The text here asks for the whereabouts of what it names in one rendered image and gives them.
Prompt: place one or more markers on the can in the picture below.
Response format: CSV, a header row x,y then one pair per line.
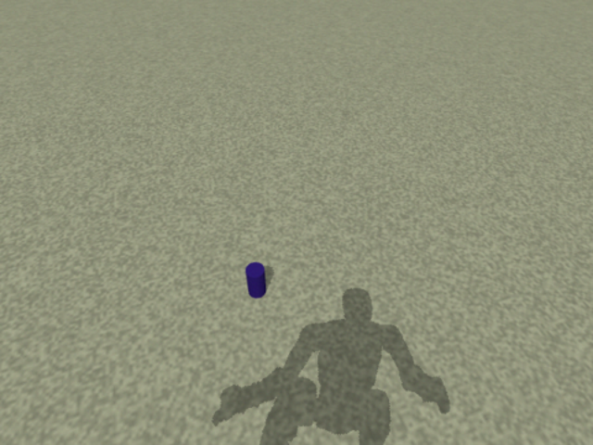
x,y
255,276

